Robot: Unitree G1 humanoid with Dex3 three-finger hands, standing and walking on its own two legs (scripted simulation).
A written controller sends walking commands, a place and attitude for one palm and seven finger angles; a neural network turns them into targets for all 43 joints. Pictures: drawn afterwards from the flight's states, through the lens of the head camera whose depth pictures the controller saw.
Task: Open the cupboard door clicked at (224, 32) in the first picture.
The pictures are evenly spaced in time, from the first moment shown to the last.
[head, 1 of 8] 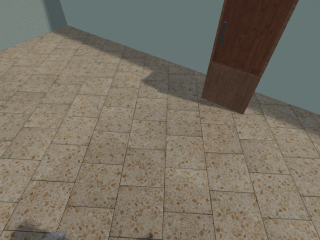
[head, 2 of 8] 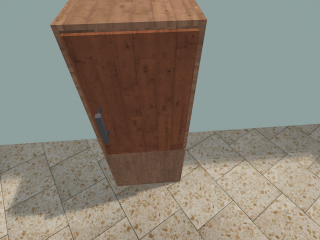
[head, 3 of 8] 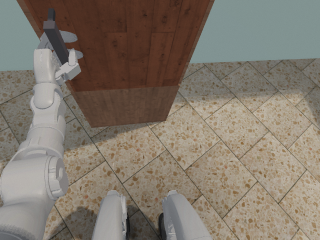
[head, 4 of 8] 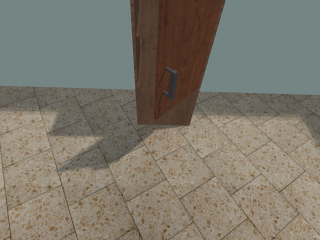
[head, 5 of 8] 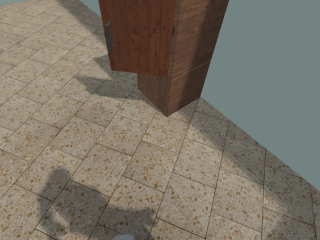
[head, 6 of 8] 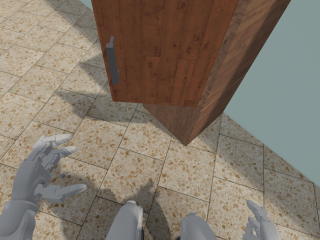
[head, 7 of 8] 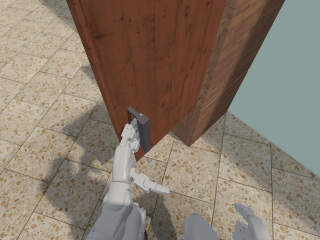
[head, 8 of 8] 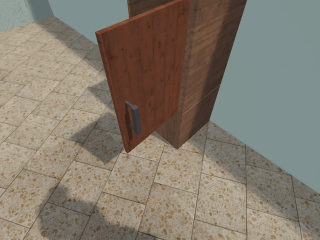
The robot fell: no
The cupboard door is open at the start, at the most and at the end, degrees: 0 92 92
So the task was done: yes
